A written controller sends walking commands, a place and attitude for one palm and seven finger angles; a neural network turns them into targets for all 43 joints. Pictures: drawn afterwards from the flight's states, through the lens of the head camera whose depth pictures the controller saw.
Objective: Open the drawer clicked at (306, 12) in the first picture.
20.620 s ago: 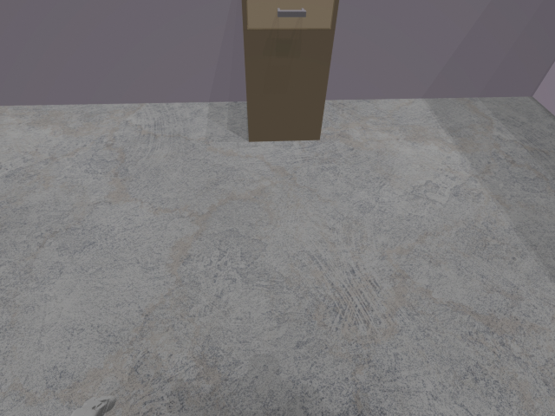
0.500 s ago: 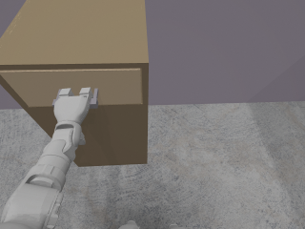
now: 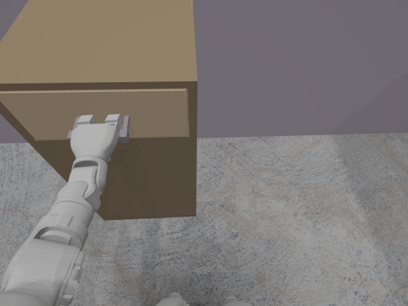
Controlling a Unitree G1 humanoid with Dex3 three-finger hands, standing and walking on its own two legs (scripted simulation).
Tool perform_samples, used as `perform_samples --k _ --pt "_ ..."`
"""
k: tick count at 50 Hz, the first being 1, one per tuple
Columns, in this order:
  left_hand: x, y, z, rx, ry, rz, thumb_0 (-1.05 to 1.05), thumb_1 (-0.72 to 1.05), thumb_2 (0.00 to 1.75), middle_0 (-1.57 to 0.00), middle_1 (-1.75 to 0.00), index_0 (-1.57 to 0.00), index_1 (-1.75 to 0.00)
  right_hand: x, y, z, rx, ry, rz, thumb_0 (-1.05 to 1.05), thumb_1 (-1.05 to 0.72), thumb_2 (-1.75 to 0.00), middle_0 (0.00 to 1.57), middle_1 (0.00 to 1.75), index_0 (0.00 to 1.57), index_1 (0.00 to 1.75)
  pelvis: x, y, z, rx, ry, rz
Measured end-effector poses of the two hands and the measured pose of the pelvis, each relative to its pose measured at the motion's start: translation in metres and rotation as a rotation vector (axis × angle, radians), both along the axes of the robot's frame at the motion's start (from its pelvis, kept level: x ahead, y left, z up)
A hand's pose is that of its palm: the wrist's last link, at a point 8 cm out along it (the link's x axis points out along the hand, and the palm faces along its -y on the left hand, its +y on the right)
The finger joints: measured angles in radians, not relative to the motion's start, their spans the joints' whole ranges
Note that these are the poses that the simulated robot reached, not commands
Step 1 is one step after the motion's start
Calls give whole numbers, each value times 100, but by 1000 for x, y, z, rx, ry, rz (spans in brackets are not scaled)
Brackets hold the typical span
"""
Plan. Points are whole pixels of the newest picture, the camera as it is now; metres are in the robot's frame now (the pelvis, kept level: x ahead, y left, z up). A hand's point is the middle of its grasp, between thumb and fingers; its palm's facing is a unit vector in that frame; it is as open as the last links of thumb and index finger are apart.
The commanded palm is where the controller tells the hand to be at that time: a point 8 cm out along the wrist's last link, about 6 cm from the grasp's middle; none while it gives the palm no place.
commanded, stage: close the thumb around the handle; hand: left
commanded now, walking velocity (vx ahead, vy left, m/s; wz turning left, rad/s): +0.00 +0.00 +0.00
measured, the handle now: (101, 128) +0.49 +0.24 +0.01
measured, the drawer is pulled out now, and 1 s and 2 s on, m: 0.00 0.06 0.25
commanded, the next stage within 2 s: pull the drawer open in 0.04 s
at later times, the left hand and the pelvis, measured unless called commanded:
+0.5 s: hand (102, 162) +0.41 +0.22 -0.01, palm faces -0.03 -0.06 -1.00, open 5.5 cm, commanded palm +0.37 +0.22 +0.04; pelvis +0.01 +0.00 +0.01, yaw -1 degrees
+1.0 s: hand (99, 176) +0.38 +0.22 -0.01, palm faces -0.01 -0.02 -1.00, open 5.6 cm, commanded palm +0.36 +0.22 +0.04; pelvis +0.00 +0.00 +0.01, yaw +1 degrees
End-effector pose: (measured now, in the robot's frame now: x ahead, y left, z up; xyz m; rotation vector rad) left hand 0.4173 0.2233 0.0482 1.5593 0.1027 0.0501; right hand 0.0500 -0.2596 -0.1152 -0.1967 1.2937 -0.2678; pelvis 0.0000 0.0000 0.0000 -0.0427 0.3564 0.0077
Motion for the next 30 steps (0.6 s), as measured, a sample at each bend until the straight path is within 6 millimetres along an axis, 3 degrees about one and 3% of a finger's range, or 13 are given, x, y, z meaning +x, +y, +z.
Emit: perform_samples --k 17,23,30 --pt "-4 1 -1 -20 0 -10 0 73 80 -32 -135 -39 -135 -6 -5 2 -4 14 -22 1 -90 -90 20 30 20 30 4 -2 2 4 0 -16" --pt "-18 1 -1 -39 -5 -14 1 74 78 -30 -135 -40 -135 11 -2 6 10 -18 -23 1 -90 -90 20 30 20 30 12 0 7 7 -18 -28" --pt "-40 1 -2 -55 -24 -21 1 74 79 -29 -135 -40 -135 46 2 13 22 -94 8 1 -90 -90 20 30 20 30 19 2 11 8 -40 -27"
